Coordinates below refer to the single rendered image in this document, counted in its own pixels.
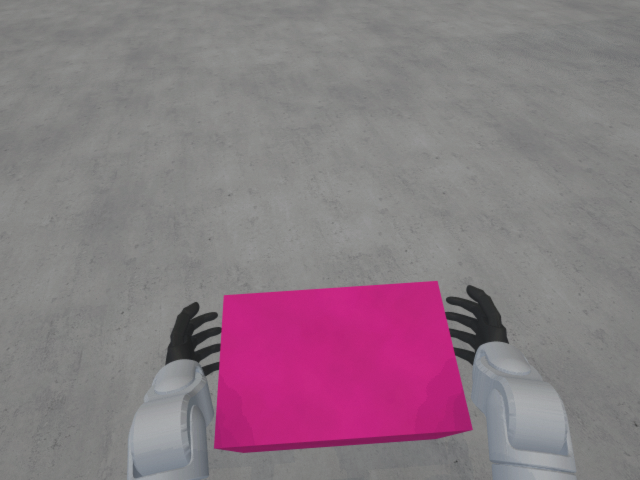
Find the robot right hand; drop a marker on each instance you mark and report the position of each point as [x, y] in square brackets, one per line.
[488, 327]

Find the right robot forearm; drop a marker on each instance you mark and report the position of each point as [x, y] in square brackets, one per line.
[527, 424]

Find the carton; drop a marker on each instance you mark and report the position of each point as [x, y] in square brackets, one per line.
[335, 367]

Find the robot left hand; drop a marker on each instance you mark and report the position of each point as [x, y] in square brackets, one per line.
[182, 343]

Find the left robot forearm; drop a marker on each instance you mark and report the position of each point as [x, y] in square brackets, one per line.
[167, 439]

